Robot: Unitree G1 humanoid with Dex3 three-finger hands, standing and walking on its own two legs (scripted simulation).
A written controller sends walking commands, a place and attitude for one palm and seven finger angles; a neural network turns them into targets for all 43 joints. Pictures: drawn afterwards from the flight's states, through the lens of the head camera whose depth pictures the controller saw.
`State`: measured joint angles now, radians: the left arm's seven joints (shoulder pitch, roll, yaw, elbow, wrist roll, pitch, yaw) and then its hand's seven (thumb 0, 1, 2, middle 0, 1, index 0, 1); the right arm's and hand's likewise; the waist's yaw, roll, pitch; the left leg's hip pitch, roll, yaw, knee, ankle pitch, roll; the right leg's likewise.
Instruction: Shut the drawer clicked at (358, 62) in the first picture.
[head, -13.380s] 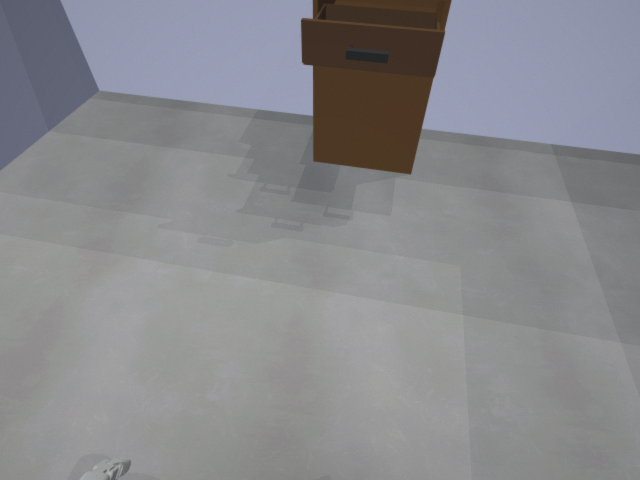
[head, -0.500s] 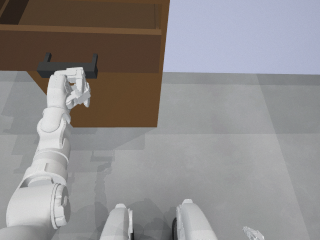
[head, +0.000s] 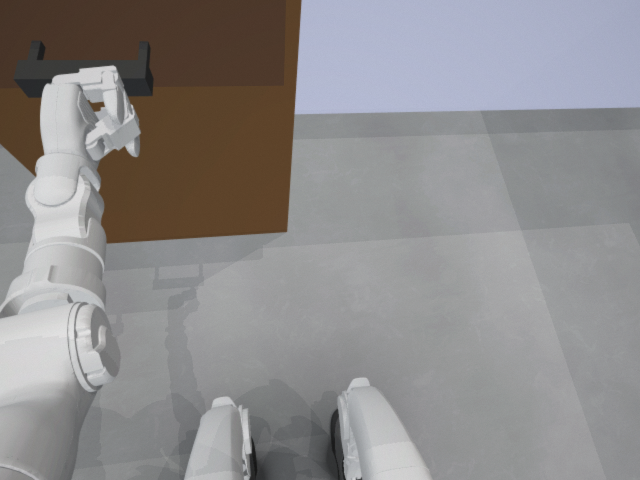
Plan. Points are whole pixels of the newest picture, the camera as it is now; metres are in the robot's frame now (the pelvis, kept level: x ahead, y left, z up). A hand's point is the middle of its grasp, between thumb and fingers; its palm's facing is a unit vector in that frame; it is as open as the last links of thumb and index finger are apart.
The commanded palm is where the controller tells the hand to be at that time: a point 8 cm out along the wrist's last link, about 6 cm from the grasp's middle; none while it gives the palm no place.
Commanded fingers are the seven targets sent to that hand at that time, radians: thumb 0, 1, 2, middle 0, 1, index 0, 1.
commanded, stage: push the drawer shut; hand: left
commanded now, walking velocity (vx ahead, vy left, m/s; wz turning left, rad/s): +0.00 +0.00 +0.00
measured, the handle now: (89, 64) +0.61 +0.22 +0.06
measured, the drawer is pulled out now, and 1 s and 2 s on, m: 0.05 0.00 0.00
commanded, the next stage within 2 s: pull the fist back off the drawer in 0.80 s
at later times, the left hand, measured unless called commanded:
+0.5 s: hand (129, 90) +0.57 +0.17 +0.06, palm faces +0.01 -1.00 -0.02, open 3.4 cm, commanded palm +0.56 +0.20 +0.06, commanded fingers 0.00 0.90 0.90 -1.40 -1.60 -1.40 -1.60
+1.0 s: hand (120, 80) +0.58 +0.19 +0.06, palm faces +0.00 -1.00 -0.04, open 3.4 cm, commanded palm +0.60 +0.19 +0.06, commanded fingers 0.00 0.90 0.90 -1.40 -1.60 -1.40 -1.60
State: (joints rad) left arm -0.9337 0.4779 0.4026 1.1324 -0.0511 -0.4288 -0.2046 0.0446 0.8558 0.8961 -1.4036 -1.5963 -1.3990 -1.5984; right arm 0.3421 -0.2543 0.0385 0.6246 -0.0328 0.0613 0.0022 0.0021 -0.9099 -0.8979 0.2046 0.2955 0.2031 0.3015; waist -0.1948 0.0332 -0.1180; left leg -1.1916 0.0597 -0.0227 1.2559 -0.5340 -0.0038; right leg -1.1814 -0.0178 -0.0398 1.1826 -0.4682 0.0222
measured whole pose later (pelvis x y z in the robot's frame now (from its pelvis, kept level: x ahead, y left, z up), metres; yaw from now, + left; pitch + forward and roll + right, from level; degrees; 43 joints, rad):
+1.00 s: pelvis -0.02 +0.00 -0.02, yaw -1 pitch +32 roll -7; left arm -1.31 0.73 0.37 1.35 0.06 -0.31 -0.20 0.09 0.67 0.93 -1.40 -1.60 -1.40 -1.60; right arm 0.38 -0.26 0.10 0.64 -0.07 0.02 0.00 0.00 -0.91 -0.90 0.21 0.30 0.20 0.30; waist -0.31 0.04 -0.10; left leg -1.41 0.06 -0.09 1.35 -0.51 -0.01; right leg -1.35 -0.01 -0.10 1.23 -0.43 0.02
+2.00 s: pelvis +0.04 +0.00 +0.05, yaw +0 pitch +21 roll -3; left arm -0.48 0.34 0.32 0.63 -0.17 -0.31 -0.19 0.02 0.90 0.90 -1.40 -1.60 -1.40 -1.60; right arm 0.35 -0.24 0.02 0.54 0.02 0.10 0.02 0.00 -0.91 -0.90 0.20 0.30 0.20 0.30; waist -0.11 0.04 -0.13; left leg -0.87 0.06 -0.01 1.00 -0.50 0.00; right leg -0.86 -0.01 -0.03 0.92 -0.43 0.03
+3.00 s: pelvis +0.04 -0.01 +0.12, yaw +2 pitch -5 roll -1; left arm 0.53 0.33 0.31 -0.48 -0.06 -0.10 0.10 0.02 0.89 0.90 -1.41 -1.60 -1.40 -1.60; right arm 0.21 -0.22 0.03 0.61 -0.01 -0.10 -0.09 0.01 -0.91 -0.90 0.20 0.30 0.20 0.30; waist 0.08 0.08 0.01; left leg -0.08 0.03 0.00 0.44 -0.27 -0.01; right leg -0.08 -0.03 -0.05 0.40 -0.24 0.02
